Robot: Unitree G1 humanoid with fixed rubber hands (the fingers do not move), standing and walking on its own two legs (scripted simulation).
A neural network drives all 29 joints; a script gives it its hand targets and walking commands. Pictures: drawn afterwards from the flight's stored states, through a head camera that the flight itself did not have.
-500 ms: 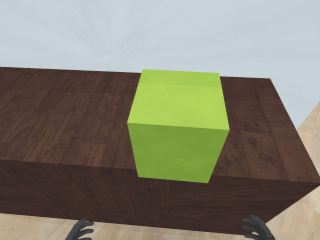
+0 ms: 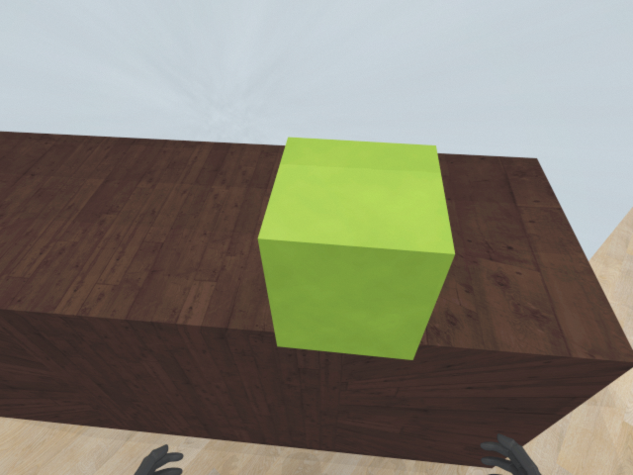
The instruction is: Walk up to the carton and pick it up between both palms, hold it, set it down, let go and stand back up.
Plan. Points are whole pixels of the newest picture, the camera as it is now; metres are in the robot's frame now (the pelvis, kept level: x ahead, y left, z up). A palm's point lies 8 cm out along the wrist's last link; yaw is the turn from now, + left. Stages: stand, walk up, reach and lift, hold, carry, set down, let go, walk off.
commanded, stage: walk up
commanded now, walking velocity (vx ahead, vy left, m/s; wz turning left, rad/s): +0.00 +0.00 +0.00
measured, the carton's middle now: (352, 251) +0.42 -0.03 +0.04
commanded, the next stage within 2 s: reach and lift in 0.84 s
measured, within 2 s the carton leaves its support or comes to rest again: neither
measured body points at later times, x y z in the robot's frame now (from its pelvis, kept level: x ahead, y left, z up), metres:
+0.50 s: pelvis -0.01 -0.01 +0.00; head -0.01 -0.01 +0.45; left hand +0.12 +0.24 -0.10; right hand +0.12 -0.27 -0.10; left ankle +0.02 +0.12 -0.73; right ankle +0.01 -0.12 -0.73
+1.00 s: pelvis -0.03 -0.01 -0.01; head -0.01 -0.02 +0.44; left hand +0.16 +0.23 -0.10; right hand +0.11 -0.27 -0.11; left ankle +0.02 +0.12 -0.73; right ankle +0.01 -0.12 -0.73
